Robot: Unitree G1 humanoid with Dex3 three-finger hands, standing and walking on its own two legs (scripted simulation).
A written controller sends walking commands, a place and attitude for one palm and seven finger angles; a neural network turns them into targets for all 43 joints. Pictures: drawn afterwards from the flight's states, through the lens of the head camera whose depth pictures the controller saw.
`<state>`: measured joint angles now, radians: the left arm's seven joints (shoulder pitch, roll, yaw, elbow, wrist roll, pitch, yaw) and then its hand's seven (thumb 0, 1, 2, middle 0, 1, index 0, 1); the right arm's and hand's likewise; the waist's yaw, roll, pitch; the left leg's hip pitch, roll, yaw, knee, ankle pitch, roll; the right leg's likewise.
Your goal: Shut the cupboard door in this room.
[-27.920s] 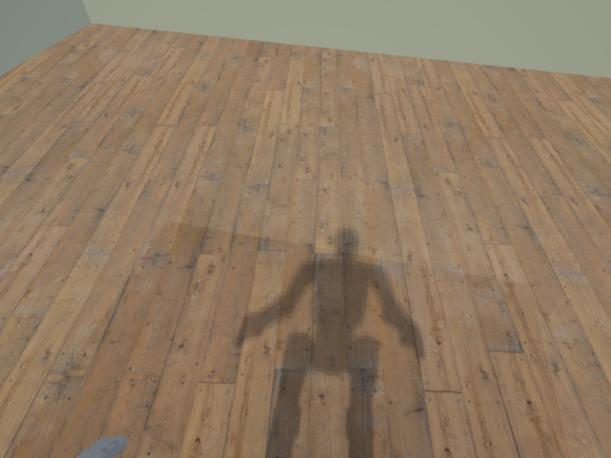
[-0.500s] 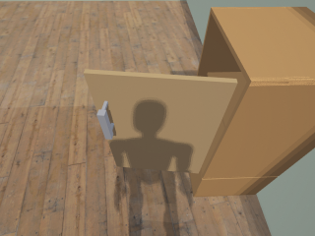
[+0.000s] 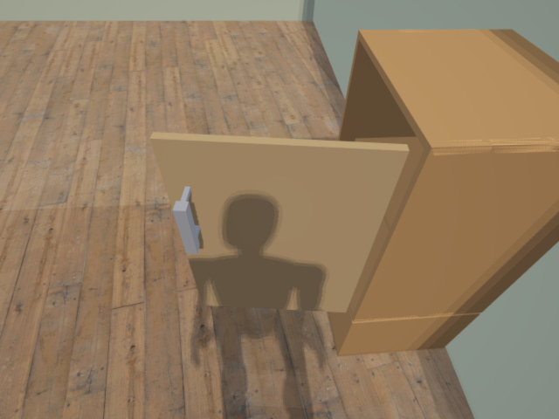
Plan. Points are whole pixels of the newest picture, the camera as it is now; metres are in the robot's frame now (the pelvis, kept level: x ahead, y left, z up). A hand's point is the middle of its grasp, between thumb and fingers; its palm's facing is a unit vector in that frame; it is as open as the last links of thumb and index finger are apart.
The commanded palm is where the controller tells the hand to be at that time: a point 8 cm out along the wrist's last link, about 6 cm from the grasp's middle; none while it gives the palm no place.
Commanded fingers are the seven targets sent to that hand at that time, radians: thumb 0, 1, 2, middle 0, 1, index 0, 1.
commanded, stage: look again from close up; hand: left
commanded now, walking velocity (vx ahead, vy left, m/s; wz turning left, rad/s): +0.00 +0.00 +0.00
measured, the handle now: (189, 220) +0.46 +0.21 -0.03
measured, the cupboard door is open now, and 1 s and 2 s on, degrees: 83 83 83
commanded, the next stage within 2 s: raise the hand and make a fist in 0.52 s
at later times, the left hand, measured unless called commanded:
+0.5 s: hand out of the picture +0.01 +0.18 -0.18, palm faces +0.01 -0.98 -0.20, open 7.4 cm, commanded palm none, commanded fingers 0.00 0.90 0.90 -0.20 -0.30 -0.20 -0.30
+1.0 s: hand (181, 418) +0.14 +0.15 -0.07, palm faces +0.02 -1.00 +0.02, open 6.4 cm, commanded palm +0.10 +0.22 -0.06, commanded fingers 0.00 0.90 0.90 -0.55 -0.68 -0.55 -0.68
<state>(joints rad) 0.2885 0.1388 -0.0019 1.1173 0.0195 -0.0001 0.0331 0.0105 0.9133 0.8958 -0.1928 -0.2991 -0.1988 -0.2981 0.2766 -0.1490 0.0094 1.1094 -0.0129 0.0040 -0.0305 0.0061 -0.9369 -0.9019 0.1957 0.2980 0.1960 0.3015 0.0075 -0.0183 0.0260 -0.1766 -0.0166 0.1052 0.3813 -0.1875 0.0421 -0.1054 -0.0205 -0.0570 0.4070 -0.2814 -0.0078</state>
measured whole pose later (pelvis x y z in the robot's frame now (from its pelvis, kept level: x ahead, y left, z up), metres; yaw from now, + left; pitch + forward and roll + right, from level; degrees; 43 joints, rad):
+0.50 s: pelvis +0.00 +0.01 -0.01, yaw +0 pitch +0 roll +0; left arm 0.30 0.15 -0.01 1.07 0.02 -0.01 0.04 0.01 0.91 0.90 -0.19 -0.30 -0.20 -0.30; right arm 0.30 -0.15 0.02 1.09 -0.02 -0.01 -0.02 0.02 -0.92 -0.90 0.20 0.30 0.20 0.30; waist 0.00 0.00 0.02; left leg -0.24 -0.02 0.11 0.48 -0.24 0.06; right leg -0.16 -0.03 -0.05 0.49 -0.33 0.00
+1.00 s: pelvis -0.03 -0.03 -0.08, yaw +3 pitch +12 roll +1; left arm 0.44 0.16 0.13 0.20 -0.22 -0.57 -0.34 0.01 0.91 0.90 -0.37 -0.49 -0.38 -0.49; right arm 0.16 -0.25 -0.07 0.57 0.00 -0.26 0.02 0.01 -0.90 -0.90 0.20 0.30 0.20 0.30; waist 0.00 -0.07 -0.14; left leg -0.83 0.02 0.05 1.03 -0.41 0.00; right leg -0.74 0.00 -0.06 1.08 -0.55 -0.06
